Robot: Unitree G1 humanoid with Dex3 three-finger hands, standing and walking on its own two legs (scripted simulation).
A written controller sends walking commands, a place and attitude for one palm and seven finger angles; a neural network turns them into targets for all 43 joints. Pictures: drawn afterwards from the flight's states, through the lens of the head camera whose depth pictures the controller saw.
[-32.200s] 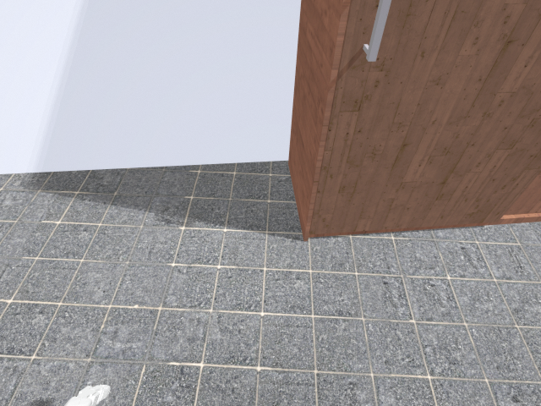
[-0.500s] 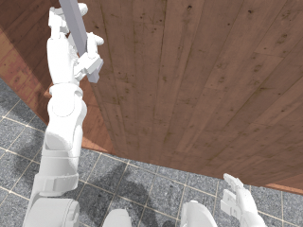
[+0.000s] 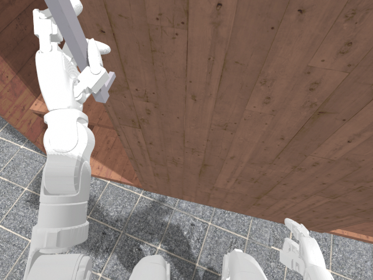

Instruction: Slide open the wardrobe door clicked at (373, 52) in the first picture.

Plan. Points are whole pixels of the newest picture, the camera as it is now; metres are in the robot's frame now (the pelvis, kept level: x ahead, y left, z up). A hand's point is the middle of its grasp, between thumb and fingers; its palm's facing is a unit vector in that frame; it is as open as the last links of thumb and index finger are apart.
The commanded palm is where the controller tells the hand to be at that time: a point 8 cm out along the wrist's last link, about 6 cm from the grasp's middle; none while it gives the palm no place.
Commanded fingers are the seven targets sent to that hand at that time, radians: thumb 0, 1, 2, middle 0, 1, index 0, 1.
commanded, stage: step sideways, sliding the door along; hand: left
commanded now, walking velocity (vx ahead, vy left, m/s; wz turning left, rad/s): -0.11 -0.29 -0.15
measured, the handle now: (87, 40) +0.42 +0.24 +0.22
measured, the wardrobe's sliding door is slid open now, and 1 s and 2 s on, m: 0.42 0.45 0.45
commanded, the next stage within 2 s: stop walking and hold the door there in 0.60 s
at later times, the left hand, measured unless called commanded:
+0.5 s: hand (124, 68) +0.38 +0.17 +0.21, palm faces +0.60 -0.79 -0.08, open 7.2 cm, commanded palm +0.34 +0.13 +0.19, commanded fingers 0.00 0.90 0.90 -0.45 -1.40 -0.45 -1.40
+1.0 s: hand (114, 71) +0.37 +0.19 +0.21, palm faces +0.49 -0.85 -0.19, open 7.1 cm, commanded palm +0.33 +0.20 +0.17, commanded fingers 0.00 0.90 0.90 -0.45 -1.40 -0.45 -1.40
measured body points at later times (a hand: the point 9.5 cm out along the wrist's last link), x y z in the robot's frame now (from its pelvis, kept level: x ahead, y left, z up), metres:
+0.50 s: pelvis +0.01 -0.12 +0.00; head +0.10 -0.13 +0.43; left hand +0.35 +0.21 +0.21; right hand +0.23 -0.34 -0.10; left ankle -0.01 +0.03 -0.69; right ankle +0.02 -0.24 -0.73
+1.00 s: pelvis +0.01 -0.11 +0.02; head +0.03 -0.09 +0.47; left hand +0.34 +0.23 +0.22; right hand +0.18 -0.33 -0.05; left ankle +0.02 -0.03 -0.73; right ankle +0.01 -0.24 -0.66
